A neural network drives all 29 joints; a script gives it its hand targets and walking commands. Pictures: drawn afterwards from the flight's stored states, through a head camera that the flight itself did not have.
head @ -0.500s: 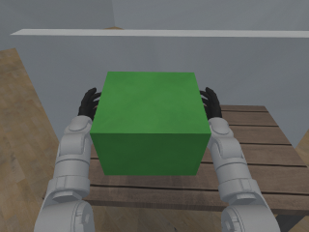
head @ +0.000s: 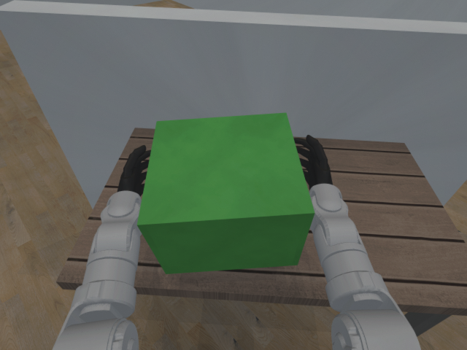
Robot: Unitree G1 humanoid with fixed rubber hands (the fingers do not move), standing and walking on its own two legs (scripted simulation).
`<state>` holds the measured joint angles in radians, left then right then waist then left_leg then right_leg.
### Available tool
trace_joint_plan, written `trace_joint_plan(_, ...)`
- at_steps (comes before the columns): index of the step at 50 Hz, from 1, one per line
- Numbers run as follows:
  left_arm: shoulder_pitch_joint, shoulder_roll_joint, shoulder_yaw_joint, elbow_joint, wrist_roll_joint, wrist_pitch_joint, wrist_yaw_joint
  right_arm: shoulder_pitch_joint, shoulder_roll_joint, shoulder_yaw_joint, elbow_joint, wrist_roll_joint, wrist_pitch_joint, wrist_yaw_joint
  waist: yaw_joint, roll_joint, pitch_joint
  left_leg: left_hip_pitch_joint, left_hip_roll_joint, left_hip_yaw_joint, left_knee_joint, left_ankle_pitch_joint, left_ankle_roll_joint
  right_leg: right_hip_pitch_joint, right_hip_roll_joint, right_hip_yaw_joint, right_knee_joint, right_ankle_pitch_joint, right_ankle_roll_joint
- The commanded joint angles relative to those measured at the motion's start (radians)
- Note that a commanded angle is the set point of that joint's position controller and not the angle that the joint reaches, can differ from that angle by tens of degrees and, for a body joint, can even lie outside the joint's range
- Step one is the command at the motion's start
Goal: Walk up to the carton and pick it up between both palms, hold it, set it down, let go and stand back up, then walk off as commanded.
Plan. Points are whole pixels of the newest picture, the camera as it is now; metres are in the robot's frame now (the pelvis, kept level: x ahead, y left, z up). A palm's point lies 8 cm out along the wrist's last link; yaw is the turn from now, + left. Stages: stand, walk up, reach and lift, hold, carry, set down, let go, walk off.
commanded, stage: set down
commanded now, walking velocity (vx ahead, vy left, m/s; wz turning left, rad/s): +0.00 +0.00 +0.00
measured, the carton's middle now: (226, 192) +0.38 +0.00 +0.10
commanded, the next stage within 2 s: none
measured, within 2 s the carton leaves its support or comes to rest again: rests again in 2.00 s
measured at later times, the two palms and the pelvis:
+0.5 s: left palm (143, 191) +0.39 +0.15 +0.08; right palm (320, 187) +0.38 -0.17 +0.10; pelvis +0.01 +0.00 +0.00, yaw +0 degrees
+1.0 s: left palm (146, 194) +0.40 +0.15 +0.06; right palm (317, 194) +0.38 -0.18 +0.08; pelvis +0.02 +0.00 +0.00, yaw +0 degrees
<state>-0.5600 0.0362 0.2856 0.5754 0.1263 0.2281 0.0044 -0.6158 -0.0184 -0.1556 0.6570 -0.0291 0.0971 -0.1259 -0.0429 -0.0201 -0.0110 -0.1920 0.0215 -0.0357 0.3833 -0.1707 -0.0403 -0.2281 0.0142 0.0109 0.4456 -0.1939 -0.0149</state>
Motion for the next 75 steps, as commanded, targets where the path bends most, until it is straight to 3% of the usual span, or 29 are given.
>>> trace_joint_plan(1, -0.943, -0.602, -0.472, -0.201, -0.086, -0.16, -0.127, -0.696, 0.723, 0.31, -0.144, -0.038, -0.131, 0.122, -0.024, -0.02, -0.624, -0.005, -0.085, 0.087, -0.123, 0.021, 0.043, 0.379, -0.023, -0.035, -0.117, 0.292, 0.087)
trace_joint_plan(5, -1.002, -0.696, -0.59, -0.236, -0.133, -0.224, -0.079, -0.772, 0.742, 0.339, -0.218, -0.011, -0.183, 0.145, -0.038, 0.083, -0.774, 0.026, -0.073, 0.06, -0.073, 0.129, 0.0, 0.3, -0.003, -0.049, -0.092, 0.358, 0.059)
trace_joint_plan(13, -0.826, -0.568, -0.373, 0.065, -0.015, -0.219, -0.142, -0.632, 0.689, 0.205, -0.023, -0.093, -0.164, 0.14, -0.02, -0.063, -0.484, -0.07, -0.084, 0.097, -0.138, -0.027, 0.048, 0.37, -0.03, -0.012, -0.127, 0.309, 0.096)
trace_joint_plan(20, -0.939, -0.638, -0.431, -0.028, -0.051, -0.312, -0.112, -0.739, 0.777, 0.316, -0.116, -0.059, -0.225, 0.146, -0.002, 0.015, -0.73, -0.132, -0.093, 0.096, -0.1, 0.108, 0.033, 0.434, -0.031, -0.008, -0.056, 0.54, 0.095)
trace_joint_plan(23, -0.903, -0.664, -0.431, 0.036, -0.049, -0.335, -0.12, -0.704, 0.778, 0.264, -0.081, -0.09, -0.234, 0.136, -0.053, -0.011, -0.693, -0.134, -0.085, 0.086, -0.092, 0.123, 0.021, 0.439, -0.033, -0.004, -0.052, 0.614, 0.1)
trace_joint_plan(24, -0.87, -0.594, -0.376, 0.049, -0.007, -0.325, -0.134, -0.664, 0.756, 0.279, -0.044, -0.087, -0.22, 0.133, -0.014, -0.03, -0.606, -0.139, -0.084, 0.1, -0.106, 0.105, 0.036, 0.481, -0.04, 0.009, -0.064, 0.623, 0.121)
trace_joint_plan(28, -0.967, -0.59, -0.345, 0.08, -0.011, -0.35, -0.152, -0.663, 0.776, 0.198, -0.014, -0.152, -0.23, 0.139, -0.041, -0.013, -0.642, -0.187, -0.082, 0.109, -0.154, -0.029, 0.047, 0.426, -0.05, -0.01, -0.079, 0.412, 0.109)
trace_joint_plan(29, -0.937, -0.62, -0.374, 0.087, -0.02, -0.35, -0.15, -0.699, 0.767, 0.213, -0.056, -0.132, -0.246, 0.141, -0.029, -0.01, -0.629, -0.176, -0.084, 0.117, -0.137, 0.016, 0.037, 0.431, -0.039, -0.009, -0.072, 0.466, 0.106)
trace_joint_plan(30, -0.984, -0.633, -0.403, 0.055, -0.046, -0.366, -0.148, -0.679, 0.785, 0.214, -0.034, -0.151, -0.248, 0.133, -0.066, -0.015, -0.677, -0.185, -0.083, 0.099, -0.137, 0.011, 0.038, 0.451, -0.044, 0.0, -0.062, 0.483, 0.108)
trace_joint_plan(32, -0.952, -0.587, -0.346, 0.145, -0.002, -0.343, -0.16, -0.662, 0.751, 0.133, 0.031, -0.174, -0.233, 0.136, -0.069, 0.0, -0.556, -0.18, -0.078, 0.096, -0.149, -0.056, 0.043, 0.387, -0.043, -0.002, -0.09, 0.373, 0.1)
trace_joint_plan(34, -0.938, -0.557, -0.292, 0.174, 0.009, -0.349, -0.17, -0.633, 0.768, 0.15, 0.042, -0.18, -0.229, 0.138, -0.033, -0.044, -0.547, -0.2, -0.075, 0.102, -0.154, -0.043, 0.056, 0.391, -0.052, 0.003, -0.085, 0.407, 0.112)
trace_joint_plan(38, -1.071, -0.65, -0.404, 0.082, -0.06, -0.425, -0.14, -0.724, 0.787, 0.163, 0.003, -0.196, -0.281, 0.147, -0.07, 0.003, -0.726, -0.169, -0.068, 0.091, -0.116, 0.03, 0.027, 0.378, -0.037, -0.015, -0.054, 0.47, 0.089)
trace_joint_plan(41, -1.004, -0.619, -0.343, 0.192, -0.031, -0.424, -0.142, -0.696, 0.796, 0.147, 0.015, -0.201, -0.279, 0.152, -0.046, -0.02, -0.672, -0.235, -0.079, 0.1, -0.112, -0.001, 0.042, 0.379, -0.047, 0.003, -0.058, 0.478, 0.096)
trace_joint_plan(44, -1.043, -0.603, -0.334, 0.202, -0.017, -0.436, -0.148, -0.7, 0.765, 0.083, 0.067, -0.232, -0.293, 0.153, -0.074, -0.018, -0.646, -0.231, -0.064, 0.102, -0.123, -0.038, 0.037, 0.374, -0.043, -0.014, -0.058, 0.408, 0.093)
trace_joint_plan(47, -0.972, -0.588, -0.28, 0.263, 0.005, -0.444, -0.152, -0.648, 0.792, 0.093, 0.088, -0.236, -0.285, 0.167, -0.025, -0.018, -0.602, -0.251, -0.064, 0.114, -0.139, -0.063, 0.054, 0.354, -0.05, -0.003, -0.069, 0.339, 0.09)
trace_joint_plan(49, -0.988, -0.58, -0.264, 0.276, 0.021, -0.443, -0.162, -0.628, 0.783, 0.077, 0.104, -0.256, -0.287, 0.159, -0.053, 0.002, -0.565, -0.244, -0.069, 0.114, -0.13, -0.05, 0.049, 0.35, -0.055, -0.008, -0.064, 0.386, 0.096)
trace_joint_plan(52, -0.983, -0.586, -0.257, 0.256, 0.029, -0.463, -0.163, -0.646, 0.82, 0.111, 0.093, -0.245, -0.301, 0.155, -0.024, -0.015, -0.644, -0.295, -0.072, 0.119, -0.127, -0.007, 0.05, 0.424, -0.053, 0.01, -0.043, 0.483, 0.106)
trace_joint_plan(56, -0.975, -0.595, -0.311, 0.234, 0.014, -0.499, -0.159, -0.587, 0.788, 0.14, 0.083, -0.249, -0.336, 0.143, -0.066, -0.012, -0.736, -0.239, -0.068, 0.098, -0.087, 0.107, 0.028, 0.458, -0.046, 0.003, -0.015, 0.691, 0.104)
trace_joint_plan(57, -0.872, -0.58, -0.267, 0.303, 0.035, -0.495, -0.162, -0.585, 0.793, 0.15, 0.098, -0.221, -0.337, 0.145, -0.029, -0.004, -0.647, -0.265, -0.075, 0.111, -0.091, 0.118, 0.031, 0.472, -0.056, 0.023, -0.014, 0.728, 0.113)
trace_joint_plan(59, -0.918, -0.587, -0.28, 0.216, 0.034, -0.521, -0.156, -0.558, 0.815, 0.156, 0.129, -0.24, -0.353, 0.138, -0.049, -0.017, -0.726, -0.261, -0.068, 0.106, -0.088, 0.155, 0.03, 0.492, -0.054, 0.02, 0.005, 0.806, 0.121)
trace_joint_plan(62, -0.872, -0.605, -0.292, 0.302, 0.029, -0.511, -0.166, -0.537, 0.799, 0.129, 0.13, -0.27, -0.365, 0.126, -0.086, -0.033, -0.681, -0.271, -0.067, 0.095, -0.09, 0.128, 0.028, 0.484, -0.049, 0.005, 0.0, 0.77, 0.115)
trace_joint_plan(64, -0.817, -0.578, -0.255, 0.334, 0.049, -0.517, -0.172, -0.527, 0.799, 0.159, 0.125, -0.253, -0.375, 0.128, -0.046, -0.044, -0.655, -0.261, -0.067, 0.108, -0.078, 0.14, 0.032, 0.473, -0.058, 0.015, -0.01, 0.763, 0.113)
trace_joint_plan(66, -0.865, -0.601, -0.294, 0.282, 0.035, -0.531, -0.151, -0.51, 0.758, 0.119, 0.171, -0.277, -0.385, 0.133, -0.084, -0.026, -0.688, -0.237, -0.056, 0.092, -0.091, 0.157, 0.019, 0.441, -0.041, -0.016, -0.003, 0.756, 0.108)
trace_joint_plan(67, -0.862, -0.628, -0.316, 0.24, 0.037, -0.544, -0.145, -0.504, 0.8, 0.153, 0.193, -0.26, -0.401, 0.137, -0.067, 0.022, -0.709, -0.234, -0.062, 0.095, -0.061, 0.211, 0.007, 0.442, -0.043, -0.006, 0.007, 0.793, 0.099)
trace_joint_plan(71, -0.806, -0.557, -0.264, 0.358, 0.049, -0.538, -0.159, -0.516, 0.762, 0.128, 0.16, -0.274, -0.404, 0.133, -0.046, -0.054, -0.613, -0.266, -0.062, 0.105, -0.077, 0.111, 0.029, 0.424, -0.062, 0.02, -0.016, 0.744, 0.112)
trace_joint_plan(72, -0.846, -0.585, -0.282, 0.343, 0.035, -0.545, -0.162, -0.507, 0.767, 0.099, 0.191, -0.289, -0.409, 0.126, -0.09, -0.028, -0.637, -0.262, -0.058, 0.094, -0.084, 0.097, 0.021, 0.429, -0.053, 0.0, -0.021, 0.687, 0.104)
trace_joint_plan(73, -0.853, -0.586, -0.263, 0.365, 0.038, -0.549, -0.158, -0.561, 0.755, 0.112, 0.167, -0.275, -0.418, 0.139, -0.047, -0.021, -0.591, -0.275, -0.062, 0.093, -0.074, 0.103, 0.02, 0.402, -0.057, 0.002, -0.019, 0.665, 0.099)
trace_joint_plan(74, -0.903, -0.564, -0.264, 0.334, 0.045, -0.56, -0.156, -0.535, 0.738, 0.052, 0.201, -0.323, -0.421, 0.135, -0.085, -0.02, -0.616, -0.276, -0.06, 0.094, -0.085, 0.053, 0.014, 0.379, -0.054, -0.01, -0.033, 0.591, 0.091)
trace_joint_plan(75, -0.883, -0.591, -0.275, 0.35, 0.048, -0.569, -0.157, -0.561, 0.777, 0.098, 0.186, -0.307, -0.433, 0.138, -0.059, -0.018, -0.651, -0.27, -0.058, 0.105, -0.073, 0.084, 0.022, 0.382, -0.049, -0.002, -0.022, 0.628, 0.095)
